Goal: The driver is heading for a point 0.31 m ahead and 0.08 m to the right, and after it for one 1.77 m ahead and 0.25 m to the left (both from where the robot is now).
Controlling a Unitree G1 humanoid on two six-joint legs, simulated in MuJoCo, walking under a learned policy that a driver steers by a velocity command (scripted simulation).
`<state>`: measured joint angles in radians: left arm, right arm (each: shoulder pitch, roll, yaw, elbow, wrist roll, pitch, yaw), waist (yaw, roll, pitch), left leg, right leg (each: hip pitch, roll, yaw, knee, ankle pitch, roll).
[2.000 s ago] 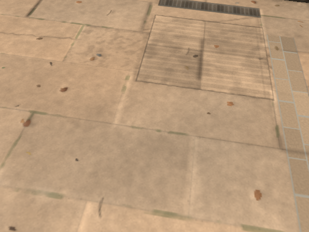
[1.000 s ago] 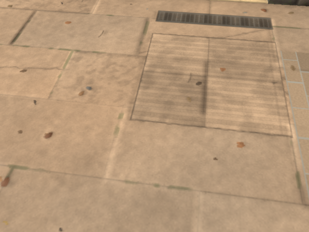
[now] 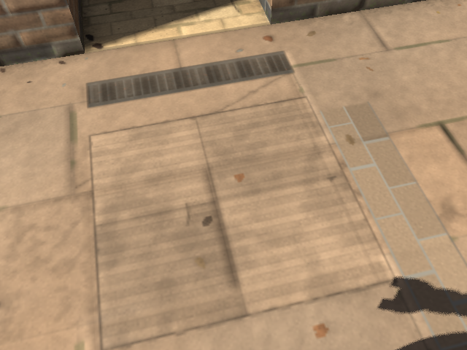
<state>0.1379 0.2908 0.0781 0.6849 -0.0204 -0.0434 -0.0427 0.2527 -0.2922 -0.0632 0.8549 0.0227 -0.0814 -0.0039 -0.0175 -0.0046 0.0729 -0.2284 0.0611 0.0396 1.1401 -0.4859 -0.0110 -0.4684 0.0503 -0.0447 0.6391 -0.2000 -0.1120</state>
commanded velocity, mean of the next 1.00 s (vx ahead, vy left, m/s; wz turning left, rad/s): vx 0.19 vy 0.00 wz -0.04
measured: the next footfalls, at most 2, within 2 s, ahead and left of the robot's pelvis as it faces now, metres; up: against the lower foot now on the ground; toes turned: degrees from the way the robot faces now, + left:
left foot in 0.38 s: +0.41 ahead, +0.09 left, +0.00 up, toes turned -16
right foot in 0.78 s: +0.32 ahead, -0.13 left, +0.00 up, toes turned +0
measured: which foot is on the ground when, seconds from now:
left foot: up 0.00-0.36, down 0.38-0.80, up 0.82-1.00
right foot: down 0.00-0.40, up 0.42-0.76, down 0.78-1.00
